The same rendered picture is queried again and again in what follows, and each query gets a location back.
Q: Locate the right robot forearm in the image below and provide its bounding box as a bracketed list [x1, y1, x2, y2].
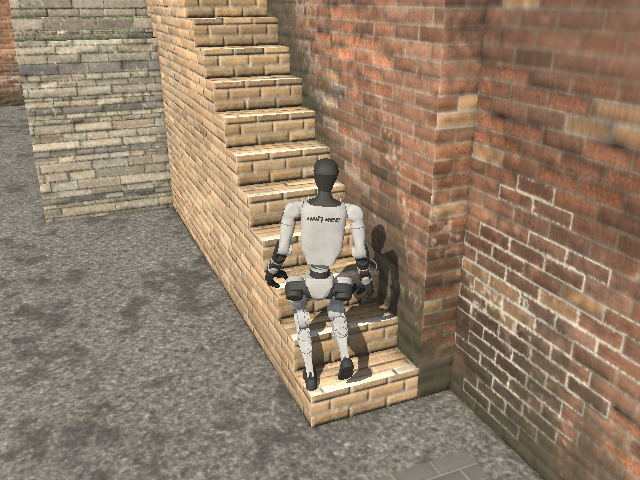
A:
[355, 244, 372, 285]

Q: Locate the left robot forearm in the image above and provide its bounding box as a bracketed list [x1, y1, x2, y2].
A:
[268, 240, 287, 274]

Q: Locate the robot foot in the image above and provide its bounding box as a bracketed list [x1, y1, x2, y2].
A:
[303, 367, 317, 391]
[338, 358, 354, 380]

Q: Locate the left robot upper arm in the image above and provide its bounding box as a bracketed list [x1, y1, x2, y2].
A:
[277, 201, 303, 256]

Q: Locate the right robot upper arm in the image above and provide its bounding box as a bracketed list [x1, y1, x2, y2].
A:
[345, 203, 367, 259]

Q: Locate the robot left foot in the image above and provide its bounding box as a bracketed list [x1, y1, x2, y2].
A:
[303, 367, 317, 391]

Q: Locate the robot left hand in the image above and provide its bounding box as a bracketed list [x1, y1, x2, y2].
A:
[265, 266, 288, 288]

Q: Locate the robot right hand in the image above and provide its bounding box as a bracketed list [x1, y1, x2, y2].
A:
[353, 281, 374, 304]

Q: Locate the robot right foot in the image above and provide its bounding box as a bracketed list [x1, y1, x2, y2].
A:
[338, 358, 354, 380]

